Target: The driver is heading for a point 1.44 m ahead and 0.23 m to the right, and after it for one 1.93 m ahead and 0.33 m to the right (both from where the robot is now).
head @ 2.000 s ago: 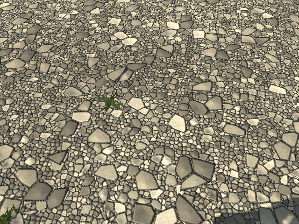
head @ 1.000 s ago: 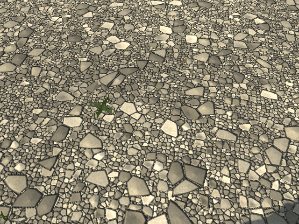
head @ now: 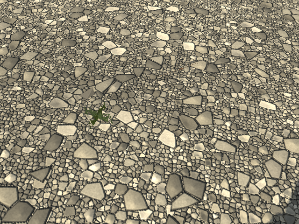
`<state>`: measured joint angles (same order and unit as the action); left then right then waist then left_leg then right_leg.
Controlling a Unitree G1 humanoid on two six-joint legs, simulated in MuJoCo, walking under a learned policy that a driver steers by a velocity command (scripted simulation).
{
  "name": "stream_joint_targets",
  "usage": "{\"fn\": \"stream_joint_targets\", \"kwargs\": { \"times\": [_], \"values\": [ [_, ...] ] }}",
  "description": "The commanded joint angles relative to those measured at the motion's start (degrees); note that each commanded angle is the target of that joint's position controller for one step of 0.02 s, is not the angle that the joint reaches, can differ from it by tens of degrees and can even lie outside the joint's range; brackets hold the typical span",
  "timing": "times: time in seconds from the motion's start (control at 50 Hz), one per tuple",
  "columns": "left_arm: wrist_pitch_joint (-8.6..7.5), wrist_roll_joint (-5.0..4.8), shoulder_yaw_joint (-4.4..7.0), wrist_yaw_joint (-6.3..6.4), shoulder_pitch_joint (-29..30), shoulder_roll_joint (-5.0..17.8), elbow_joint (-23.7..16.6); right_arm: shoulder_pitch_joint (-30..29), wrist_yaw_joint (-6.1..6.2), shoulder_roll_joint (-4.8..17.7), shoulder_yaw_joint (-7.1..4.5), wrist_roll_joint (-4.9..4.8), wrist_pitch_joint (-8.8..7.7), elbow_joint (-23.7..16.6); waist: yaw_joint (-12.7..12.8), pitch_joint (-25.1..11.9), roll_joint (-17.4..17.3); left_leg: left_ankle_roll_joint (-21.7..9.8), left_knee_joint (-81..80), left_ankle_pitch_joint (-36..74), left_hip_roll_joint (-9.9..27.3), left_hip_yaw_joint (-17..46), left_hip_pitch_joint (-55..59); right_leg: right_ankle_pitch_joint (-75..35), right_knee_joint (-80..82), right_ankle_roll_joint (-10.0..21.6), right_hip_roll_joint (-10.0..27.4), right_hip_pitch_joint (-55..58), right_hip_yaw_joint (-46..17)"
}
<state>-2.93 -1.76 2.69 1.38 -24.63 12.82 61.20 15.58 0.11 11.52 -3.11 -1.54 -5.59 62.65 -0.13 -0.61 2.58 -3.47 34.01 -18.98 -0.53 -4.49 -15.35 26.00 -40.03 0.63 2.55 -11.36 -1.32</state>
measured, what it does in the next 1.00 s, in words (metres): walks ahead: right foot, then left foot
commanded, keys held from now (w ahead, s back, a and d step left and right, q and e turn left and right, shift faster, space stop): w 1.00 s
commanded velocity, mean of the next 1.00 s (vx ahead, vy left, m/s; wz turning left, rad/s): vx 0.46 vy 0.00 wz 0.00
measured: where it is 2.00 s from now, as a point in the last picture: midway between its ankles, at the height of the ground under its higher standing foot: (160, 115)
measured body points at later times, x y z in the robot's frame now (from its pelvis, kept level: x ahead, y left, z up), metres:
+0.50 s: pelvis +0.26 -0.04 -0.01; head +0.30 -0.04 +0.44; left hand +0.45 +0.20 -0.12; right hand +0.19 -0.29 -0.15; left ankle +0.03 +0.10 -0.64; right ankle +0.37 -0.13 -0.73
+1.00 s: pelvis +0.55 +0.00 +0.00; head +0.58 +0.01 +0.44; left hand +0.50 +0.27 -0.15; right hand +0.76 -0.23 -0.10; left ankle +0.68 +0.11 -0.73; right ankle +0.37 -0.13 -0.72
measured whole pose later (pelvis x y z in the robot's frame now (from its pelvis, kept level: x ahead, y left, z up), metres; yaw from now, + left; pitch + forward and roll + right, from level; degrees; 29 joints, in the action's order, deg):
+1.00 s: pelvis +0.55 +0.00 +0.00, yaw +0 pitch +3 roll -1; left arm -3.5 -0.7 3.6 0.5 -23.1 14.7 59.2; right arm 0.9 -1.8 13.0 -2.8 -1.0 -6.3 48.6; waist 3.3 0.9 -0.3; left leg -4.1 29.6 -3.2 1.7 -2.5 -29.1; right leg 26.5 -24.7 0.2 0.5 1.8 3.0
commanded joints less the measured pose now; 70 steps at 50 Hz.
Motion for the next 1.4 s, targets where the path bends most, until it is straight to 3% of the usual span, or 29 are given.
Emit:
{"fn": "stream_joint_targets", "kwargs": {
  "times": [0.02,0.06,0.12,0.22,0.34,0.38,0.42,0.44,0.46,0.48,0.5,0.52,0.54,0.58,0.72,0.8,0.88,0.94,0.98,1.0,1.02,1.04,1.06,1.08,1.12,1.16,1.22,1.32,1.4],
  "values": [
    [-3.44,-1.04,0.25,-0.28,9.03,3.23,-8.21,19.20,-0.34,9.77,-1.56,1.07,-1.43,3.05,-6.24,2.62,-13.90,-13.91,-23.70,-6.60,24.25,45.21,25.50,3.88,-31.92,2.31,-2.37,-38.01,-3.38],
    [-4.24,-1.07,0.45,-1.17,9.70,3.67,-7.88,10.53,-0.72,6.00,-0.08,1.08,-1.87,-0.12,-2.75,6.12,-6.48,-9.82,-23.73,-1.47,19.44,30.55,21.03,-7.37,-33.82,4.72,2.51,-40.49,-3.36],
    [-3.78,0.05,1.66,-1.92,10.90,4.60,-7.87,10.72,-0.74,3.57,1.14,1.53,-0.65,-0.58,-1.38,6.03,-7.14,-6.11,-24.93,15.64,13.51,16.28,17.38,-14.88,-25.59,3.95,4.88,-35.25,-0.38],
    [-2.82,0.47,0.13,-2.47,23.63,0.99,-13.00,11.89,1.12,7.20,0.91,1.87,0.30,-1.91,-2.82,8.73,-5.95,-6.75,-28.15,22.10,11.37,9.05,10.97,-23.78,-6.16,0.70,3.19,-31.89,3.39],
    [-3.22,-0.14,-0.05,-4.05,31.92,3.30,-16.85,15.14,1.50,8.84,-0.19,0.53,0.42,-1.38,-2.84,9.94,-7.36,-5.97,-27.32,26.08,14.64,6.59,17.35,-27.07,7.99,3.36,0.48,-26.26,4.09],
    [-3.51,-0.03,1.06,-4.30,27.99,5.71,-16.41,13.68,1.49,10.18,-0.80,0.90,0.88,-1.91,0.47,5.47,-9.12,-4.64,-20.44,43.70,15.45,5.48,21.50,-24.16,8.60,5.34,-1.95,-19.21,5.15],
    [-3.20,-0.27,3.53,-3.76,12.00,10.06,-11.84,11.72,1.33,10.33,-0.86,1.47,1.82,-2.74,8.73,-4.68,-10.38,-2.25,-0.88,57.48,12.45,2.62,17.93,-22.60,8.22,8.23,-5.17,1.92,6.90],
    [-2.82,0.41,4.70,-3.10,1.86,14.13,-9.61,11.57,1.07,8.43,0.01,2.16,1.81,-4.34,11.77,-12.22,-4.89,-0.56,17.68,40.18,9.35,1.44,3.44,-19.44,6.96,11.71,5.48,20.42,-5.84],
    [-2.82,1.46,5.08,-3.54,-2.05,17.58,-8.06,20.47,0.03,-1.91,2.66,1.49,0.39,-4.56,5.79,-23.51,12.50,2.54,39.46,-7.89,-2.80,5.60,-16.56,-4.14,16.75,22.21,20.52,38.01,-37.96],
    [-2.90,1.24,3.59,-3.55,-0.23,11.96,-8.06,15.23,-0.36,3.88,1.32,-0.33,-1.53,-4.55,7.84,-20.95,8.37,0.99,46.93,-11.99,-1.40,13.45,-22.96,0.62,24.43,19.86,18.92,35.19,-44.39],
    [-3.24,0.92,2.82,-3.40,5.98,9.49,-8.83,8.34,-0.35,7.45,0.30,-1.74,-2.46,-7.24,6.45,-10.24,6.53,-0.03,48.22,-8.00,1.70,11.33,-27.67,-3.66,24.98,16.71,17.35,26.33,-34.37],
    [-3.65,1.08,2.11,-3.48,11.76,7.70,-10.22,4.76,0.24,8.25,0.17,-1.41,-2.82,-8.28,4.31,-6.10,-0.33,-0.47,45.29,-2.02,5.08,10.31,-24.84,-11.75,26.18,15.02,15.59,16.07,-26.25],
    [-4.01,1.71,1.65,-3.79,14.85,6.09,-10.43,3.54,0.82,8.27,-0.53,-0.43,-2.41,-8.28,2.10,-3.15,-2.50,-0.40,41.87,1.14,7.13,9.48,-21.44,-18.16,27.35,13.89,13.43,7.68,-19.89],
    [-4.32,2.28,1.10,-4.12,15.46,4.21,-9.27,6.83,1.12,5.74,-0.76,0.11,-0.61,-7.88,-1.27,-2.01,0.03,-0.53,37.46,3.18,9.39,9.85,-15.49,-19.94,30.40,13.37,10.52,0.25,-13.55],
    [-3.83,1.77,1.80,-1.54,8.21,8.47,-6.77,-6.20,1.02,5.89,-1.24,1.28,0.58,-12.83,0.35,3.67,-0.58,2.78,16.04,18.75,10.47,7.55,-25.17,-23.45,35.06,13.13,8.95,0.06,-5.87],
    [-3.35,1.01,1.90,-1.09,3.76,9.37,-5.74,-14.69,0.04,4.75,-0.52,0.75,0.03,-14.89,3.35,4.56,-0.23,3.03,2.99,26.10,7.32,4.46,-22.17,-24.28,34.47,11.17,7.62,3.07,-2.09],
    [-2.25,0.68,2.23,-0.95,-0.10,9.74,-3.99,-20.29,-1.40,5.27,-0.14,0.23,-0.44,-17.35,4.85,5.91,0.24,1.88,-2.78,21.96,6.08,4.49,-24.09,-25.60,30.61,10.79,10.93,11.71,-2.59],
    [-1.35,0.63,2.81,-0.68,1.28,10.97,-4.06,-17.32,-2.15,7.66,-0.89,0.08,-1.01,-17.61,1.76,3.65,2.11,-0.56,-5.26,15.42,4.00,3.37,-17.97,-36.80,24.93,9.13,12.73,15.77,-2.84],
    [-0.83,0.90,2.24,-0.68,3.50,9.70,-4.97,-1.87,-1.73,12.24,-3.36,0.35,-1.15,-13.07,-5.89,-5.89,1.69,-3.66,-5.87,15.79,1.30,1.32,3.95,-50.76,6.99,6.41,8.11,11.19,1.19],
    [-0.96,2.10,1.17,-0.68,2.63,7.47,-6.55,9.03,-1.12,17.15,-4.63,1.16,-0.92,-11.02,-8.71,-15.19,-5.97,-7.72,-4.68,15.85,13.26,15.39,22.14,-33.76,-12.61,4.16,4.18,-1.54,4.23],
    [-2.37,1.45,-0.89,-1.43,-4.47,-0.38,-6.40,11.14,-1.73,19.43,-4.92,1.38,-0.75,-9.66,-4.16,-21.68,-21.32,-16.41,-13.22,3.73,24.06,43.35,38.98,4.92,-30.10,1.28,-6.45,-23.66,0.75],
    [-3.70,-0.06,0.56,-1.59,-0.10,6.45,-6.11,9.61,-1.81,13.44,-3.27,1.04,-0.88,-10.33,-6.11,-18.64,-14.59,-13.81,-16.53,-1.15,22.15,44.33,37.10,6.46,-36.44,2.54,-3.38,-30.17,-6.19],
    [-4.49,-1.07,1.26,-1.70,5.45,9.10,-7.93,4.49,-1.61,11.03,-2.52,0.90,-1.00,-11.40,-5.40,-10.86,-11.70,-11.18,-17.07,2.69,20.47,35.26,29.72,1.10,-36.72,3.53,-0.55,-33.33,-4.86],
    [-4.61,-0.75,1.27,-1.27,8.12,8.83,-8.40,-0.35,-1.63,9.91,-2.00,1.22,-1.01,-12.52,-3.48,-6.87,-6.23,-10.14,-18.43,9.74,18.57,28.61,21.13,-4.39,-34.31,3.42,2.51,-30.90,-3.29],
    [-3.46,0.45,1.87,-0.92,8.11,7.41,-8.34,-3.70,-1.90,7.30,-1.23,2.23,-1.17,-12.54,-0.03,-3.13,-6.18,-9.29,-21.87,16.04,15.14,20.72,10.27,-9.60,-28.82,3.06,5.75,-24.86,-3.30],
    [-2.10,0.48,1.77,-0.80,6.75,5.21,-7.98,-2.46,-1.86,7.37,-1.29,1.95,-1.36,-11.49,1.18,-1.79,-6.61,-9.97,-24.59,18.08,13.90,17.04,6.89,-10.79,-25.38,2.42,6.37,-23.10,-2.60],
    [-1.18,0.79,1.91,-0.73,11.20,5.06,-9.50,-0.18,-0.74,9.82,-1.98,2.11,-1.41,-10.35,0.86,0.97,-5.37,-10.20,-27.06,21.04,14.20,12.70,7.05,-17.36,-18.57,0.83,6.96,-28.55,-2.49],
    [-1.38,0.55,1.60,-1.76,19.15,4.03,-11.95,2.06,0.46,10.06,-1.92,2.11,-1.11,-9.41,-1.54,3.17,-5.87,-6.93,-28.61,21.53,12.17,3.59,8.64,-31.48,-3.80,0.95,4.54,-28.87,-1.54],
    [-1.42,0.52,0.95,-2.92,25.53,3.22,-14.79,5.42,0.83,10.43,-2.08,1.73,-0.58,-7.93,-3.86,5.56,-5.09,-5.98,-27.87,22.55,14.14,-0.27,15.19,-32.51,3.14,2.05,3.00,-30.26,0.30]
  ]
}}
